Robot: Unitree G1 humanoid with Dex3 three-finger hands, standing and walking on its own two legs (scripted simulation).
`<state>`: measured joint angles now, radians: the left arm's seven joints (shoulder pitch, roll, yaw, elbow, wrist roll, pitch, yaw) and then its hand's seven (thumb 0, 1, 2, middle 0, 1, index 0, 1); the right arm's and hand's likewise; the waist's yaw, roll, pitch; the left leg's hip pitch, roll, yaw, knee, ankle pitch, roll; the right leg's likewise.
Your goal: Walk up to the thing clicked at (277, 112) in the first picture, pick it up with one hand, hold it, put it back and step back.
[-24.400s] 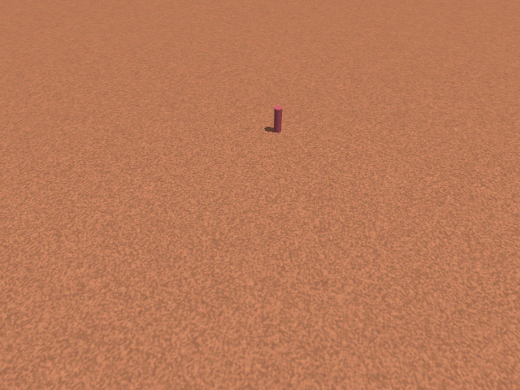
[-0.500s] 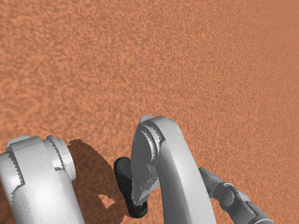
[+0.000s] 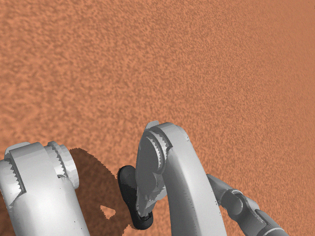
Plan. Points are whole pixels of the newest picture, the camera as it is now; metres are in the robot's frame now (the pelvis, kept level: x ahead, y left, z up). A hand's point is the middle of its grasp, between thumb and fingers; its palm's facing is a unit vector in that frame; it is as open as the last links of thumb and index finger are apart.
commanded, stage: open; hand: left
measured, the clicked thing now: out of the picture +0.40 +0.32 -0.20
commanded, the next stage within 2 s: withdraw in 0.06 s
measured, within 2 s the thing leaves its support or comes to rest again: neither
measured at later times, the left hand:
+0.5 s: hand out of the picture +0.40 +0.35 -0.13, palm faces +0.45 -0.89 -0.01, open 17.2 cm
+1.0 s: hand out of the picture +0.29 +0.43 +0.00, palm faces +0.45 -0.79 -0.42, open 17.3 cm
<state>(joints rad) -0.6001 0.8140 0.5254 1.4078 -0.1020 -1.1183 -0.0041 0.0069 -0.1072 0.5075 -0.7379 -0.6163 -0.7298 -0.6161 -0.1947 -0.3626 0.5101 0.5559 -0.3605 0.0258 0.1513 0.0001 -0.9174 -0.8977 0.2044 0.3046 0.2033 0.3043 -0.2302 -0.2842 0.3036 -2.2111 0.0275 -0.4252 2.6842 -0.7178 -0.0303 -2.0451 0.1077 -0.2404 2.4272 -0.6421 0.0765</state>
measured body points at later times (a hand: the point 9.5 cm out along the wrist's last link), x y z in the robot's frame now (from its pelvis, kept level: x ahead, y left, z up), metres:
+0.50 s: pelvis +0.00 +0.00 +0.01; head +0.20 +0.20 +0.35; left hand +0.37 +0.40 -0.12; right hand +0.19 -0.23 -0.03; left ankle +0.08 +0.13 -0.25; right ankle +0.14 -0.13 -0.24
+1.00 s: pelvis +0.01 -0.02 +0.08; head +0.18 +0.11 +0.47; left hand +0.27 +0.47 +0.03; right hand +0.23 -0.23 -0.03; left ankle +0.08 +0.13 -0.25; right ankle +0.14 -0.13 -0.25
